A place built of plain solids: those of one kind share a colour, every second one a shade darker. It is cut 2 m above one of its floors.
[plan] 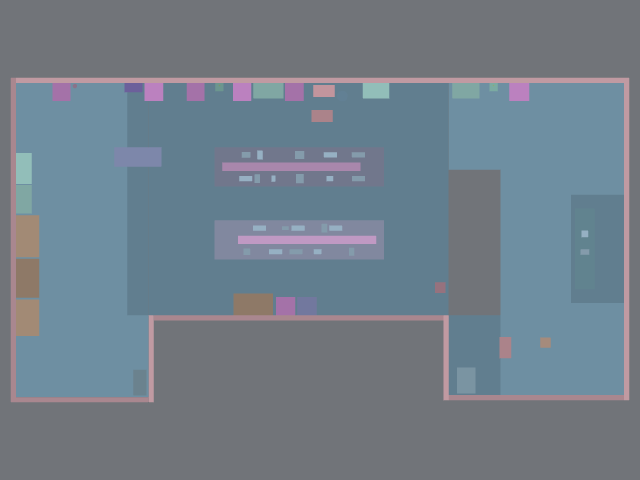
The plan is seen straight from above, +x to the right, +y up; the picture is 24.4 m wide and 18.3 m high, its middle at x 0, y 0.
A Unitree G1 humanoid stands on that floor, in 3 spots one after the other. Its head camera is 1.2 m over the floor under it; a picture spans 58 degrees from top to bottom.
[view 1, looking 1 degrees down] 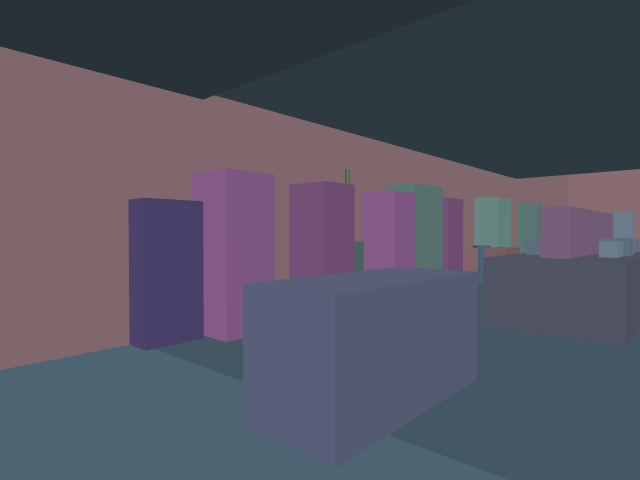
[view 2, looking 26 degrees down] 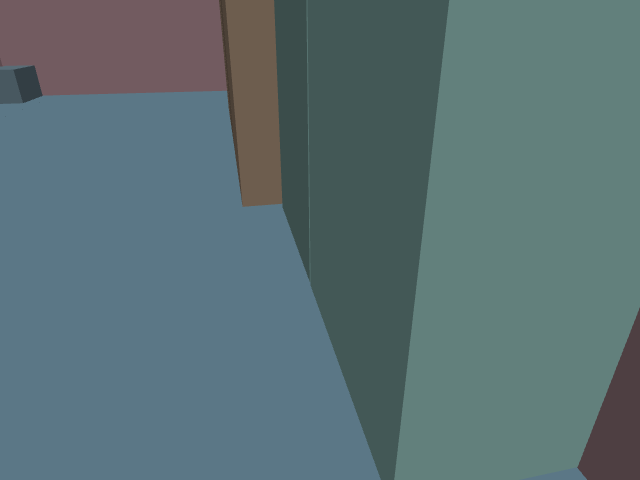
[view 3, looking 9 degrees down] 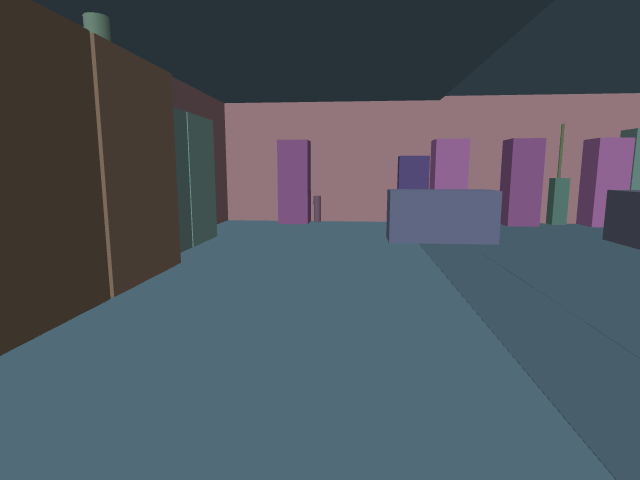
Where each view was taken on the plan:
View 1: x -9.51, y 1.40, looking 42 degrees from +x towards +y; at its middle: fridge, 5.96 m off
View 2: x -10.64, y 4.02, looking -102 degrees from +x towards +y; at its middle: tall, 1.88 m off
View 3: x -8.38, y -4.50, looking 95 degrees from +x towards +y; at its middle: floor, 7.67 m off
